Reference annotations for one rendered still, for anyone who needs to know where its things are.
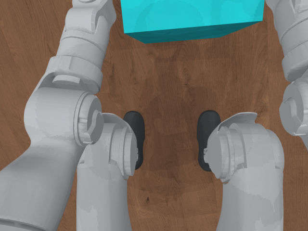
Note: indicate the left robot forearm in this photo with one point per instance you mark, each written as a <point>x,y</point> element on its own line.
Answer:
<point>79,59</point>

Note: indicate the robot right upper arm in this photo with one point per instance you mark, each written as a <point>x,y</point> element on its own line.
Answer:
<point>294,109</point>

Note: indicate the right robot shin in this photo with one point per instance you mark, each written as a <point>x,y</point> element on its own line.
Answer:
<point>245,117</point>

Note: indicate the robot left thigh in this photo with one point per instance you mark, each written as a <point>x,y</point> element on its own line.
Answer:
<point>102,181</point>

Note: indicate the robot left upper arm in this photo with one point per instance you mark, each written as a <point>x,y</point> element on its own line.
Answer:
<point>35,187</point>

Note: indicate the carton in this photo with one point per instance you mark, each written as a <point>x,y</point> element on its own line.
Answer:
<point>154,21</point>

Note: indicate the right robot forearm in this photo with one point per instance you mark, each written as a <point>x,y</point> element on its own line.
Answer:
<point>291,24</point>

